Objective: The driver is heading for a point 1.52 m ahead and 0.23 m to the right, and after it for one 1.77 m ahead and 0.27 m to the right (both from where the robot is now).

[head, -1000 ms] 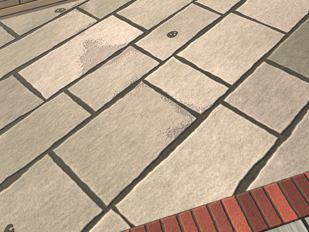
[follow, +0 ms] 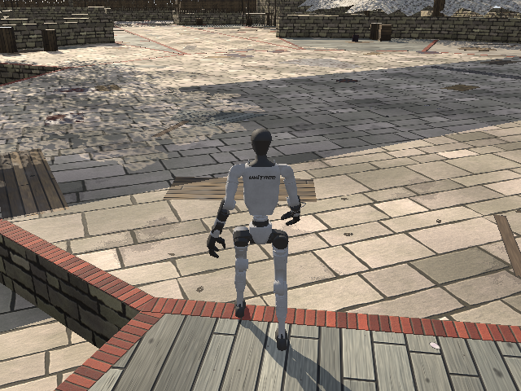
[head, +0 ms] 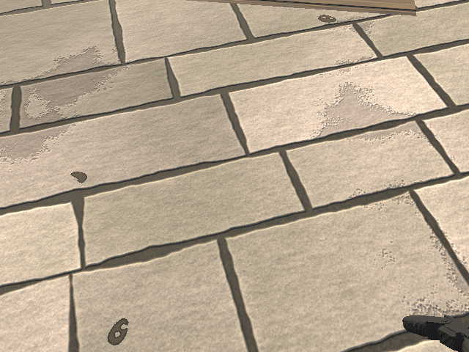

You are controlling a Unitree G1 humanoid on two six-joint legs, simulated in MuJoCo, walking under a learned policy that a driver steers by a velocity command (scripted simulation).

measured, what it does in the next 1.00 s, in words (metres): walks ahead: left foot, then right foot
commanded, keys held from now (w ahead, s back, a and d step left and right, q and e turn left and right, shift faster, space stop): w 1.00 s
